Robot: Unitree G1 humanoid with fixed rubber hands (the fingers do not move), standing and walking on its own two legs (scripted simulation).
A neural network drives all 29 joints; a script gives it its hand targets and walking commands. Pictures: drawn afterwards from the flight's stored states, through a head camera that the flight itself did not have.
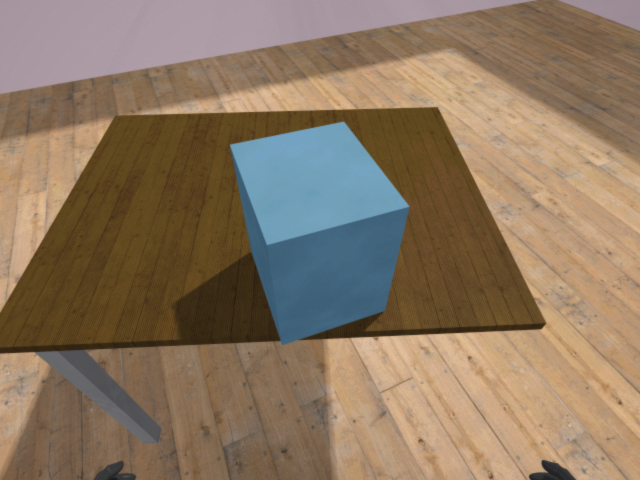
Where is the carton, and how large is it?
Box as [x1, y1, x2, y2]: [230, 122, 409, 344]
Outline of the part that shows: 344,122 329,124 230,145 251,251 282,344 382,311 385,308 409,206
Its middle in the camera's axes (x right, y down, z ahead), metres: -0.01 -0.01 +0.61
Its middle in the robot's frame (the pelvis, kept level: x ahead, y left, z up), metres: +0.47 +0.02 +0.02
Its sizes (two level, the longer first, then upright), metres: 0.209 0.182 0.242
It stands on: a table, 0.67 m high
